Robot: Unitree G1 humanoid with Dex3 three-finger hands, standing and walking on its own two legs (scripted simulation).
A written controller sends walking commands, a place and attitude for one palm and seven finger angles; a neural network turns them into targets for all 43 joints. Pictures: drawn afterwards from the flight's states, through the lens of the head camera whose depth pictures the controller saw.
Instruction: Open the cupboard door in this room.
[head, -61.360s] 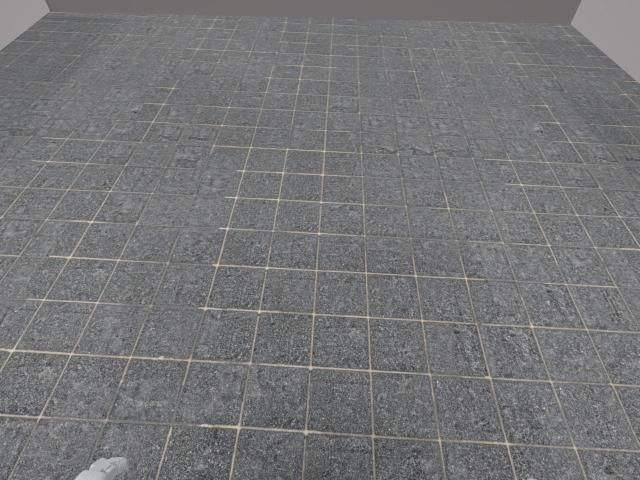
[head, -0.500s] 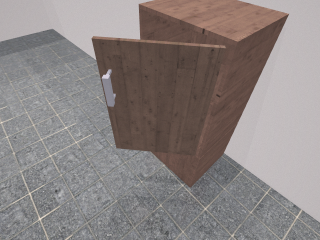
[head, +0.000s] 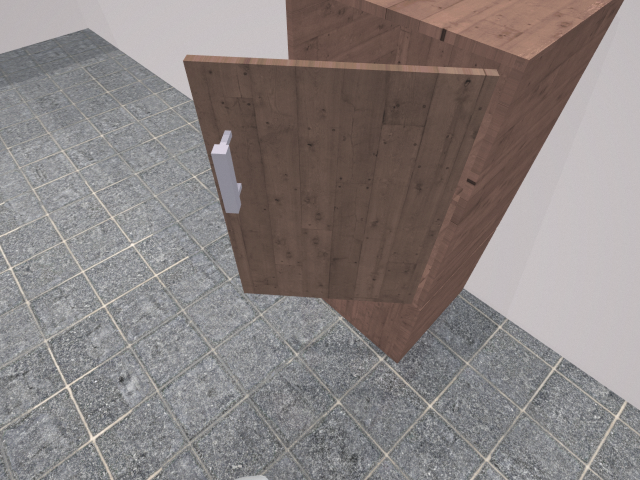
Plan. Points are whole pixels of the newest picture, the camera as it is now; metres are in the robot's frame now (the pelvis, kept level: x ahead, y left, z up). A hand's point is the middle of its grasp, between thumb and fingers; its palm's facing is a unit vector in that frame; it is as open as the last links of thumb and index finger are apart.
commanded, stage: come to a stop and stand still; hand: left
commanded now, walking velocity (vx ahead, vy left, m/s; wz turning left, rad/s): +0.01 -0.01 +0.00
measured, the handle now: (230, 172) +0.55 +0.19 +0.05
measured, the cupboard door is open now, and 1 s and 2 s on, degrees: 41 41 41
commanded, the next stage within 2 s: look again from close up in 0.86 s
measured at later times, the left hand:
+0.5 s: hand out of the picture +0.04 +0.20 -0.15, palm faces +0.01 -0.97 -0.22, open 7.4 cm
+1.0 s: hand out of the picture +0.03 +0.19 -0.17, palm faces +0.01 -0.98 -0.18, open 7.4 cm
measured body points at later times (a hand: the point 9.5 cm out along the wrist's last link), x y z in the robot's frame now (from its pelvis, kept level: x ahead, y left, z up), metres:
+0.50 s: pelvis +0.00 +0.02 +0.01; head +0.01 +0.01 +0.46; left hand +0.04 +0.25 -0.14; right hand +0.01 -0.21 -0.15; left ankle -0.02 +0.10 -0.73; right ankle +0.01 -0.09 -0.73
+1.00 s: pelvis +0.02 +0.02 +0.01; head +0.04 +0.03 +0.46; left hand +0.03 +0.24 -0.15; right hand +0.04 -0.20 -0.14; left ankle -0.02 +0.10 -0.73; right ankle +0.01 -0.09 -0.73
